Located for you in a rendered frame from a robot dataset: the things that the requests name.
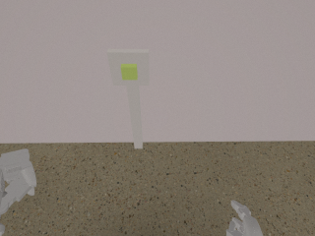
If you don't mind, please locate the button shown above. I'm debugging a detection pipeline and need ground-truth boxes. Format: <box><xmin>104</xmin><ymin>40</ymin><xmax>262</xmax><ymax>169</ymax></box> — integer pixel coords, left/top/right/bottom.
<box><xmin>120</xmin><ymin>64</ymin><xmax>138</xmax><ymax>81</ymax></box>

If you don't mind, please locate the panel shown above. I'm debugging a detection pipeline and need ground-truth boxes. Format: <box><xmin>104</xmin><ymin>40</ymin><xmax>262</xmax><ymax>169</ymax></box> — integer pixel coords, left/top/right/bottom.
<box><xmin>106</xmin><ymin>48</ymin><xmax>150</xmax><ymax>149</ymax></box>

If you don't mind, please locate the right robot hand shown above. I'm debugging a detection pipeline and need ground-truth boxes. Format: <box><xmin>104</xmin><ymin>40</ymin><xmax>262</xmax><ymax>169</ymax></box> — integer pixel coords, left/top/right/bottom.
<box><xmin>226</xmin><ymin>200</ymin><xmax>263</xmax><ymax>236</ymax></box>

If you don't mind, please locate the left robot hand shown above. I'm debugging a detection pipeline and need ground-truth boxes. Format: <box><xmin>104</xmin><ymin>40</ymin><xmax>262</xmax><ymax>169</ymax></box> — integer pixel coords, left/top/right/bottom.
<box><xmin>0</xmin><ymin>148</ymin><xmax>37</xmax><ymax>219</ymax></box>

